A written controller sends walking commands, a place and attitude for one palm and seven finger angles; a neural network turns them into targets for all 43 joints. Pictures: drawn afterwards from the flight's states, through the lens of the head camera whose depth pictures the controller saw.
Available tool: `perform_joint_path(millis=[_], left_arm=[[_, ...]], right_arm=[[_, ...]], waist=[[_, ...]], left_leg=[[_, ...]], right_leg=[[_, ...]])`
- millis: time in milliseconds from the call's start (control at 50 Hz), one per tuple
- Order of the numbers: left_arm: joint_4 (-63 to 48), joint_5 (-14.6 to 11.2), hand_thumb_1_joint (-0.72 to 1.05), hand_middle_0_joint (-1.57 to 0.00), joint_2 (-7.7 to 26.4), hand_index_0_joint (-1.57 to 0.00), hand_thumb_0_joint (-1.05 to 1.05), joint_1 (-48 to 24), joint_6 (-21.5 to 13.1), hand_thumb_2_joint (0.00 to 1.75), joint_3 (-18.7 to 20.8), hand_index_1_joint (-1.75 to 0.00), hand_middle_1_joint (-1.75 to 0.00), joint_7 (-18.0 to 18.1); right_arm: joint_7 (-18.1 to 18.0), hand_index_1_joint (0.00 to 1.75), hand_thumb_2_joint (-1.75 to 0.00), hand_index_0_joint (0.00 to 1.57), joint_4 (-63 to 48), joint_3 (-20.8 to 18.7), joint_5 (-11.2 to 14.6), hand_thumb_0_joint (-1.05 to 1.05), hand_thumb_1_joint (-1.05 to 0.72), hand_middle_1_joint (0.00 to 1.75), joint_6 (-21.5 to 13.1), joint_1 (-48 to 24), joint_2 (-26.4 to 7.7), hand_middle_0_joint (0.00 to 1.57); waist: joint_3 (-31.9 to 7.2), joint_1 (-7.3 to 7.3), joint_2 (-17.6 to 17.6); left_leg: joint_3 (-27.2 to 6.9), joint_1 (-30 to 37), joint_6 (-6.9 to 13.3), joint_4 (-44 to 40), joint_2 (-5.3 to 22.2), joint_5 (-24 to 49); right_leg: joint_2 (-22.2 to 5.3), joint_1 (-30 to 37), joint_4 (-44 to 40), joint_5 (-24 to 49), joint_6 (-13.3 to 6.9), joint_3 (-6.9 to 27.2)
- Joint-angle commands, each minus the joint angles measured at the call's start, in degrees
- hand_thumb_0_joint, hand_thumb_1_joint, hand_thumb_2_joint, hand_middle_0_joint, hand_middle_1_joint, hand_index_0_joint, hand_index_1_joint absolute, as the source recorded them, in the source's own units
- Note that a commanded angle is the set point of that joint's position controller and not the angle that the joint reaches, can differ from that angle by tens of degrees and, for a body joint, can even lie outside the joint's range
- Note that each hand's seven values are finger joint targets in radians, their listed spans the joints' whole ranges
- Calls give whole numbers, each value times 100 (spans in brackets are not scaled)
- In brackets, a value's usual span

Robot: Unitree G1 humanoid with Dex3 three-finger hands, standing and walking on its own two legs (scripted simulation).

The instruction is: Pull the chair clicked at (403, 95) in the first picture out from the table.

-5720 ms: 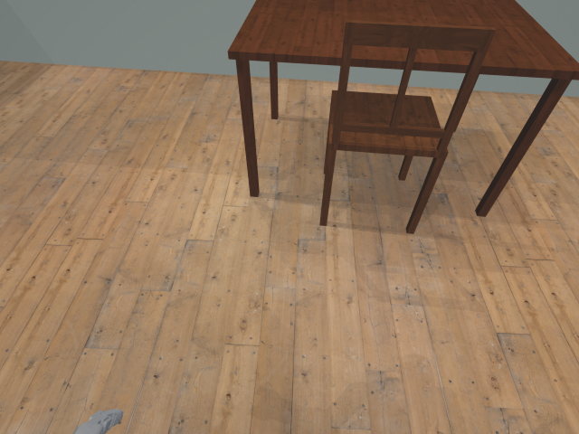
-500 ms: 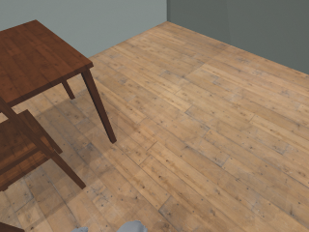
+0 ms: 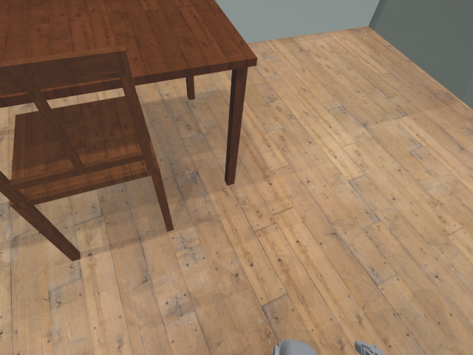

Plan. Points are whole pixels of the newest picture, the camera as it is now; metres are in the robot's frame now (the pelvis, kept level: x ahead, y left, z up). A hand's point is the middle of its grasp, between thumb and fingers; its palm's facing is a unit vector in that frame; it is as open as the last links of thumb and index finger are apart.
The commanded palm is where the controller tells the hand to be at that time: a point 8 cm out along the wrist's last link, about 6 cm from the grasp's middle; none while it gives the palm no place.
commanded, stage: turn to face it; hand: left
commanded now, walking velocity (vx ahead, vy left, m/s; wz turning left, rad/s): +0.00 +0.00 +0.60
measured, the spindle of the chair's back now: (59, 133) +0.58 +0.49 -0.08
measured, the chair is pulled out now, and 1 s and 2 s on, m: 0.00 0.00 0.00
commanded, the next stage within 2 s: take the last steps up to it in 0.58 s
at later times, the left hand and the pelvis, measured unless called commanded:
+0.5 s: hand out of the picture +0.05 +0.16 -0.13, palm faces +0.27 -0.92 -0.29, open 7.4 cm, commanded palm none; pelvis -0.01 -0.06 +0.00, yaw +17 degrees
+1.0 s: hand out of the picture -0.09 +0.19 -0.17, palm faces +0.45 -0.87 -0.19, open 7.4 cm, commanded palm none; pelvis -0.01 +0.01 +0.01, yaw +25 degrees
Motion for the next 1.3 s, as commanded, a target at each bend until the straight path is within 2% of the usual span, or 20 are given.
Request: perform_joint_path(millis=[0, 160, 260, 280, 300, 320, 360, 420, 620, 660, 720, 740, 760, 780, 800, 840, 920, 1200, 1240, 1280], left_arm=[[-579, -28, 90, -20, 382, -20, 0, -134, -183, 90, 88, -30, -30, -9], [-898, -60, 90, -20, 281, -20, 0, -703, -206, 90, 28, -30, -30, 36], [-794, -96, 90, -20, 340, -20, 0, 31, -345, 90, 52, -30, -30, 79], [-762, -42, 90, -20, 678, -20, 0, 249, -425, 90, 109, -30, -30, 109], [-794, 48, 90, -20, 1223, -20, 0, 279, -455, 90, 211, -30, -30, 145], [-840, -4, 90, -20, 1202, -20, 0, 320, -404, 90, 176, -30, -30, 145], [-975, -26, 90, -20, 730, -20, 0, -496, -381, 90, 98, -30, -30, 159], [-960, -27, 90, -20, 411, -20, 0, -532, -427, 90, -17, -30, -30, 110], [-426, 85, 90, -20, 716, -20, 0, 504, -402, 90, 76, -30, -30, 104], [-325, 94, 90, -20, 762, -20, 0, 537, -396, 90, 108, -30, -30, 101], [-168, 16, 90, -20, 698, -20, 0, 406, -383, 90, 100, -30, -30, 63], [-181, -43, 90, -20, 508, -20, 0, 419, -353, 90, 50, -30, -30, 25], [-317, -51, 90, -20, 118, -20, 0, 429, -334, 90, -22, -30, -30, -33], [-477, 25, 90, -20, 43, -20, 0, -8, -340, 90, -90, -30, -30, -39], [-451, 68, 90, -20, 179, -20, 0, -194, -348, 90, -74, -30, -30, -63], [-169, 77, 90, -20, 130, -20, 0, -182, -371, 90, -55, -30, -30, -130], [196, 44, 90, -20, 28, -20, 0, 298, -433, 90, -122, -30, -30, -182], [-234, -26, 90, -20, -304, -20, 0, -946, -525, 90, -143, -30, -30, -224], [-117, -34, 90, -20, -254, -20, 0, -507, -571, 90, -96, -30, -30, -218], [322, 14, 90, -20, 23, -20, 0, 874, -680, 90, 9, -30, -30, -180]], right_arm=[[-127, 30, -90, 20, -221, -317, -30, 0, -90, 30, -91, 335, -1203, 20], [-99, 30, -90, 20, -157, -388, -84, 0, -90, 30, -5, 550, -1253, 20], [-81, 30, -90, 20, -266, -415, -32, 0, -90, 30, 26, 272, -1159, 20], [-50, 30, -90, 20, -288, -373, 17, 0, -90, 30, 17, 401, -872, 20], [-48, 30, -90, 20, -427, -311, 25, 0, -90, 30, 9, 537, -458, 20], [-70, 30, -90, 20, -418, -390, -39, 0, -90, 30, 57, 433, -803, 20], [-1, 30, -90, 20, -167, -432, -68, 0, -90, 30, 204, 628, -761, 20], [72, 30, -90, 20, 18, -368, -102, 0, -90, 30, 246, 745, -667, 20], [35, 30, -90, 20, -22, -179, -26, 0, -90, 30, 186, 38, -431, 20], [-1, 30, -90, 20, 21, -133, 13, 0, -90, 30, 124, 96, -369, 20], [-30, 30, -90, 20, 253, -69, -17, 0, -90, 30, -24, 751, -411, 20], [-39, 30, -90, 20, 320, -123, -33, 0, -90, 30, -99, 968, -706, 20], [-52, 30, -90, 20, 338, -267, -93, 0, -90, 30, -126, 1241, -1287, 20], [-81, 30, -90, 20, 380, -295, -105, 0, -90, 30, -88, 1493, -1530, 20], [-120, 30, -90, 20, 409, -243, -114, 0, -90, 30, -106, 1419, -1341, 20], [-211, 30, -90, 20, 434, -78, -80, 0, -90, 30, -210, 1084, -829, 20], [-228, 30, -90, 20, 549, 3, -14, 0, -90, 30, -390, 1262, -617, 20], [-284, 30, -90, 20, 1169, -41, -114, 0, -90, 30, -502, 2096, -513, 20], [-281, 30, -90, 20, 1219, -45, -105, 0, -90, 30, -493, 2003, -577, 20], [-248, 30, -90, 20, 1256, -40, -37, 0, -90, 30, -512, 1970, -545, 20]], waist=[[-861, -188, 1000], [-686, -340, 1177], [-979, 48, 965], [-1166, 129, 74], [-1169, 125, -1647], [-1101, 158, -1093], [-593, -250, -853], [-244, -300, -764], [-513, 175, -850], [-734, 182, -938], [-1071, -153, -659], [-1149, -252, 101], [-1140, -407, 1800], [-679, -596, 2079], [-375, -588, 1451], [84, -355, 1544], [-63, -164, 1002], [446, -403, 937], [222, -168, 848], [-538, 418, 256]], left_leg=[[-1238, 1007, 643, -958, 1243, 3526], [-2103, 655, 839, -934, 1197, 2689], [-2191, -274, 450, -170, 767, 2349], [-1769, -1016, 50, 548, 322, 1060], [-630, -2089, -435, 1996, -549, -1618], [-786, -1829, -382, 3079, -266, -1928], [-799, -1666, -391, 3861, -38, -1086], [-467, -1696, -519, 4128, 83, -308], [30, -1030, -514, 1779, 104, -994], [153, -622, -463, 1178, 29, -1082], [273, 671, -331, -551, -32, 27], [-153, 1464, -190, -1083, 338, 145], [-1982, 2085, 318, -1502, 1689, -98], [-2706, 1825, 871, -1857, 2243, -169], [-2576, 1537, 1016, -1968, 2209, -455], [-1854, 1118, 743, -1965, 1553, 144], [-1028, 1387, 728, -1900, 1167, 1756], [-916, 1537, 901, -1768, 1508, 2466], [-717, 1231, 789, -1279, 1402, 3153], [-333, 610, 489, 333, 932, 3232]], right_leg=[[13, -458, 61, 470, 88, 345], [331, 101, -1610, 128, 41, 391], [506, 2001, -3981, 1426, -93, 317], [-302, 2921, -4736, 1704, -266, 999], [-1928, 3300, -4880, 2586, -936, 2574], [-2253, 2362, -4858, 2554, -1364, 2460], [-1539, 1516, -5114, 1321, -1190, 1714], [-977, 1351, -4992, 1656, -1023, 694], [-1258, 2109, -4698, 2747, -1397, 535], [-1283, 2252, -4426, 3467, -1425, 502], [-1044, 1833, -3975, 2200, -950, 153], [-733, 1108, -3365, 1149, -677, -164], [23, -343, -2078, -393, -356, -615], [235, -1085, -1187, -1000, -359, -336], [50, -1213, -715, -639, -442, 9], [44, -1127, -315, 233, -452, 224], [118, -972, -105, 1016, -370, 134], [143, -644, -2373, 1114, -583, -57], [397, 379, -2861, 1156, -719, -227], [533, 2391, -3528, 1697, -861, -192]])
